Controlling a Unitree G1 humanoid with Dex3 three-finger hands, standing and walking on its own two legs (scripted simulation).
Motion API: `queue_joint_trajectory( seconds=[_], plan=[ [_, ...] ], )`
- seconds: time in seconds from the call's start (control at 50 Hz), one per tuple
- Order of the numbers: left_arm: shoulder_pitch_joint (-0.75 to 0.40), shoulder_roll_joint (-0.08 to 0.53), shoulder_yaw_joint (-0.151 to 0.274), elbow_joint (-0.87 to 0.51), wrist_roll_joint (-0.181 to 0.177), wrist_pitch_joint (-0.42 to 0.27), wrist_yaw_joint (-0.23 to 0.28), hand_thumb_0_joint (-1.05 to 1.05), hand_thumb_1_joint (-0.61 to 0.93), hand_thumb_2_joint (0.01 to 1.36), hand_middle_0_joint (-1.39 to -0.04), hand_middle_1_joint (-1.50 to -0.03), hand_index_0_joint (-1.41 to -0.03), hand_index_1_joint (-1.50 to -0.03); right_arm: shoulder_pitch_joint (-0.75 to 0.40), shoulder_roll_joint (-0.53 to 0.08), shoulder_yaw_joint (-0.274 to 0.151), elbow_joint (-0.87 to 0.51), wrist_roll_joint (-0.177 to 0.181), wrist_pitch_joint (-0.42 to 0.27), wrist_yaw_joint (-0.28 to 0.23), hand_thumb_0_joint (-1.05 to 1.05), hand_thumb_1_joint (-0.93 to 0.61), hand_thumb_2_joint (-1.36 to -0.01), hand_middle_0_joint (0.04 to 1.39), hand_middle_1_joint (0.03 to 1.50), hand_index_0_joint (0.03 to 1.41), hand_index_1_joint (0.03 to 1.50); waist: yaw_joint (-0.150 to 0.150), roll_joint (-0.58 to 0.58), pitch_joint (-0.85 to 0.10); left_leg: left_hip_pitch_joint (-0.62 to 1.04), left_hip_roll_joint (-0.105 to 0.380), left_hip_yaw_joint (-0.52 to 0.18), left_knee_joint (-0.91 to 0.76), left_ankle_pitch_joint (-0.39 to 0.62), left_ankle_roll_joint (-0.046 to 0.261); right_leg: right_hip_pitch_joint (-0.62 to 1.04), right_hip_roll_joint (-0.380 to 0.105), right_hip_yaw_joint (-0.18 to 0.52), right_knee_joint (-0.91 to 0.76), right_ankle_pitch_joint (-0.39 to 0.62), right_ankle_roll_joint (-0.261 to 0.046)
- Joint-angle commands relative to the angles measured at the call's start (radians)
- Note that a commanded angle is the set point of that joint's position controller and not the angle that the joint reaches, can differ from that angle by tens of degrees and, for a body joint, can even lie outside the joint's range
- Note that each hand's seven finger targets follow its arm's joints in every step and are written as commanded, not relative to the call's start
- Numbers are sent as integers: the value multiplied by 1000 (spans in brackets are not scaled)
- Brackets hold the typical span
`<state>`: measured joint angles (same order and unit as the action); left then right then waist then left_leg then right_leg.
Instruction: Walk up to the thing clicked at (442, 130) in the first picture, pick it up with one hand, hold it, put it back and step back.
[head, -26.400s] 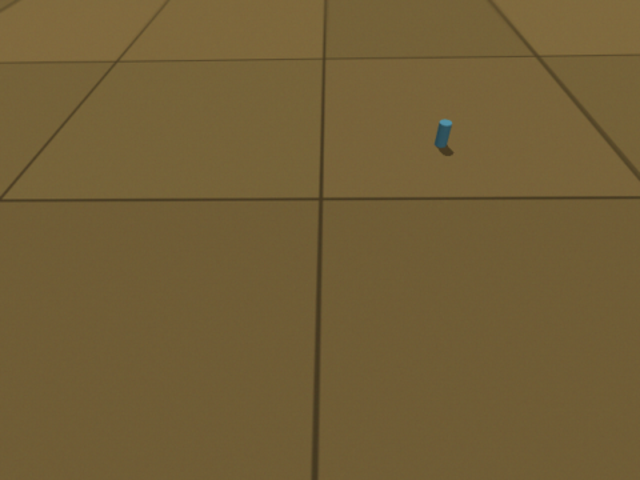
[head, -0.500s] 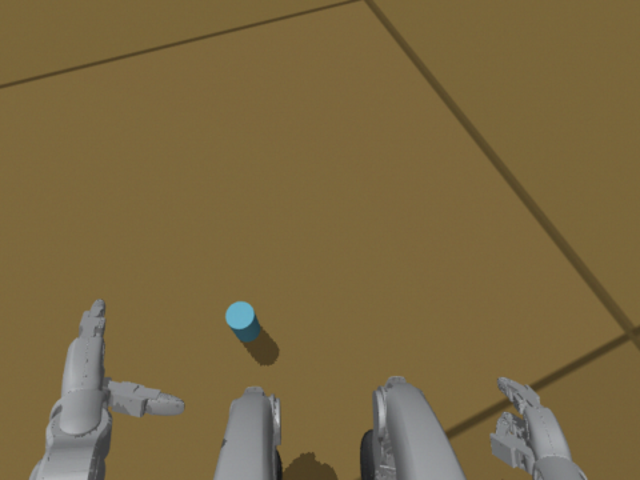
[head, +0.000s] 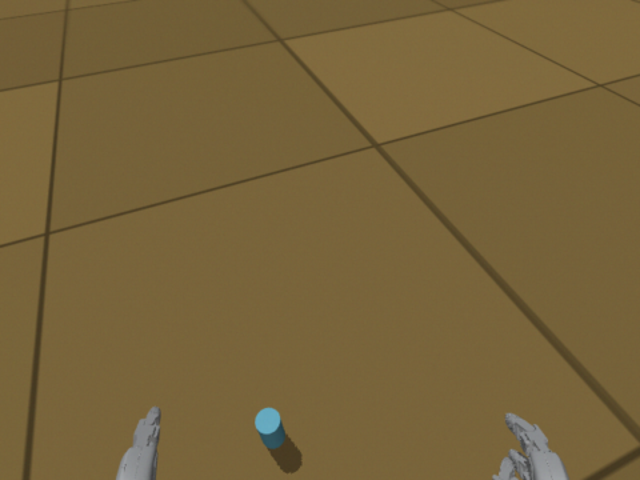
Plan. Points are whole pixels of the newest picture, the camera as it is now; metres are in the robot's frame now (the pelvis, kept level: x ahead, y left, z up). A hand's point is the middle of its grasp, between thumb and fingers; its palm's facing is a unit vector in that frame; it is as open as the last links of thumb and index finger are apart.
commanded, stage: home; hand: left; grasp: from the side
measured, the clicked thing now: (270, 428) +0.41 +0.17 -0.65
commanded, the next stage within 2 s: stand in 1.64 s
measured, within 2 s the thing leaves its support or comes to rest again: neither
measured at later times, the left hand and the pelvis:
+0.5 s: hand out of the picture +0.17 +0.18 -0.05, palm faces +0.10 -0.95 -0.29, open 17.3 cm; pelvis +0.00 +0.00 +0.01, yaw +1 degrees
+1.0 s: hand out of the picture +0.17 +0.17 -0.05, palm faces +0.10 -0.95 -0.28, open 17.3 cm; pelvis +0.00 -0.01 +0.01, yaw +1 degrees
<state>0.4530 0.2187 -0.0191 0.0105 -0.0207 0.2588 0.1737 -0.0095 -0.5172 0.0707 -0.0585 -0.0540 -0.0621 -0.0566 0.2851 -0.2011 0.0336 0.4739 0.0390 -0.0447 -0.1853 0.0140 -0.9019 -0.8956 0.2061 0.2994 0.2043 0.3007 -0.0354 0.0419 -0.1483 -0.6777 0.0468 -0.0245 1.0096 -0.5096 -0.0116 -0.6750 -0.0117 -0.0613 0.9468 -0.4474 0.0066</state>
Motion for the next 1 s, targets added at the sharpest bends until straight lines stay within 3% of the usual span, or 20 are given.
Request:
queue_joint_trajectory(
  seconds=[0.0,0.02,0.04,0.08,0.12,0.18,0.26,0.3,0.32,0.36,0.4,0.42,0.46,0.5,0.54,0.56,0.6,0.68,0.94,0.98],
  plan=[
    [-7,101,58,-218,8,-32,2,0,-534,65,-51,-56,-50,-56,-65,-119,-51,-166,-13,-78,-16,0,-896,-902,201,301,201,301,-1,-15,-51,69,-38,19,-197,186,22,121,28,-4,-179,140,-14],
    [7,85,49,-194,9,-31,-2,0,-530,67,-51,-56,-51,-57,-65,-120,-50,-160,-15,-84,-14,0,-896,-902,201,301,201,301,-4,-37,-42,76,-35,14,-201,203,21,128,29,-8,-173,154,-14],
    [-42,118,66,-265,8,-38,-1,0,-530,67,-51,-56,-51,-57,-62,-120,-50,-157,-16,-87,-14,0,-896,-902,201,301,201,301,6,-5,-51,85,-37,16,-203,208,20,131,26,-4,-173,160,-16],
    [13,72,43,-160,13,-32,-9,0,-540,61,-50,-55,-50,-55,-64,-116,-48,-152,-21,-96,-13,0,-896,-902,201,301,201,301,-8,-33,-21,84,-36,15,-201,211,21,123,29,-7,-178,163,-14],
    [-46,110,67,-235,15,-45,-8,0,-537,63,-51,-55,-50,-55,-60,-117,-51,-143,-25,-103,-12,0,-896,-902,201,301,201,301,2,-5,-63,103,-40,16,-198,230,19,146,24,-1,-176,183,-15],
    [-4,74,43,-181,15,-37,-16,0,-509,79,-53,-60,-53,-60,-69,-120,-49,-145,-26,-112,-7,0,-896,-902,201,301,201,301,-1,1,-52,112,-41,11,-213,229,15,146,27,-4,-176,180,-18],
    [-41,118,67,-241,16,-43,-12,0,-549,56,-49,-54,-49,-54,-64,-122,-51,-135,-25,-114,-10,0,-897,-901,201,301,201,301,7,9,-80,132,-43,13,-200,285,13,178,26,-5,-178,232,-15],
    [9,71,40,-152,15,-34,-17,0,-523,72,-52,-58,-52,-59,-71,-117,-45,-134,-27,-116,-6,0,-897,-901,201,301,200,301,-2,-9,-49,119,-42,11,-208,269,14,168,28,-6,-183,219,-16],
    [-38,104,58,-236,13,-41,-14,0,-527,69,-52,-58,-51,-58,-68,-117,-47,-132,-27,-116,-7,0,-897,-901,201,301,200,301,9,15,-83,135,-42,14,-203,288,14,179,25,-3,-182,237,-17],
    [13,73,41,-153,15,-36,-19,0,-540,62,-50,-56,-50,-56,-75,-115,-45,-130,-27,-116,-7,0,-897,-901,200,301,200,301,5,-6,-53,121,-41,9,-212,265,13,172,29,-9,-187,207,-17],
    [-31,118,75,-219,13,-42,-15,0,-527,69,-52,-58,-51,-58,-76,-118,-47,-128,-24,-118,-7,0,-897,-901,200,301,200,301,20,10,-48,117,-44,14,-215,249,14,171,25,-7,-195,199,-16],
    [14,77,51,-137,15,-37,-20,0,-538,62,-50,-56,-50,-56,-76,-114,-44,-133,-25,-119,-5,0,-897,-901,200,301,200,301,6,-17,-26,108,-44,14,-215,234,16,166,26,-7,-199,184,-15],
    [-34,103,66,-211,13,-44,-18,0,-534,65,-51,-57,-50,-57,-77,-118,-48,-130,-24,-121,-4,0,-898,-901,200,301,200,301,15,8,-52,122,-43,14,-223,228,15,169,26,-6,-196,180,-17],
    [20,71,44,-138,14,-37,-24,0,-552,55,-49,-55,-49,-55,-81,-120,-47,-134,-23,-122,-4,0,-898,-901,200,301,200,301,7,-19,-52,119,-41,9,-221,244,16,173,28,-9,-192,193,-17],
    [-43,113,76,-210,14,-46,-18,0,-529,68,-51,-59,-51,-59,-74,-120,-50,-127,-22,-122,-5,0,-898,-901,200,301,200,301,16,5,-55,125,-42,15,-221,237,15,167,26,-5,-195,188,-17],
    [9,75,51,-138,16,-40,-24,0,-549,57,-49,-55,-49,-55,-80,-116,-46,-131,-23,-124,-6,0,-898,-901,200,301,200,301,9,-22,-46,122,-40,12,-224,235,16,171,29,-8,-195,181,-17],
    [-53,109,72,-220,14,-47,-20,0,-555,53,-49,-54,-48,-54,-74,-118,-50,-130,-24,-125,-6,0,-898,-901,200,301,200,301,14,11,-67,124,-42,12,-225,229,15,174,28,-7,-195,181,-18],
    [-6,79,55,-138,15,-40,-25,0,-543,61,-50,-57,-50,-57,-72,-117,-48,-121,-26,-128,-8,0,-898,-901,200,301,200,301,1,-33,-54,126,-40,16,-212,260,18,179,27,-3,-196,214,-13],
    [-47,110,77,-203,15,-46,-27,0,-520,75,-52,-62,-53,-61,-77,-113,-48,-118,-26,-129,-10,0,-899,-901,200,300,200,300,15,-4,-70,135,-47,27,-212,239,21,181,18,8,-213,200,-10],
    [-22,83,59,-156,14,-41,-30,0,-516,77,-53,-63,-53,-62,-83,-110,-44,-116,-26,-132,-10,0,-899,-901,200,300,200,300,5,-33,-36,125,-46,26,-214,223,23,176,19,4,-218,188,-7]
  ],
)
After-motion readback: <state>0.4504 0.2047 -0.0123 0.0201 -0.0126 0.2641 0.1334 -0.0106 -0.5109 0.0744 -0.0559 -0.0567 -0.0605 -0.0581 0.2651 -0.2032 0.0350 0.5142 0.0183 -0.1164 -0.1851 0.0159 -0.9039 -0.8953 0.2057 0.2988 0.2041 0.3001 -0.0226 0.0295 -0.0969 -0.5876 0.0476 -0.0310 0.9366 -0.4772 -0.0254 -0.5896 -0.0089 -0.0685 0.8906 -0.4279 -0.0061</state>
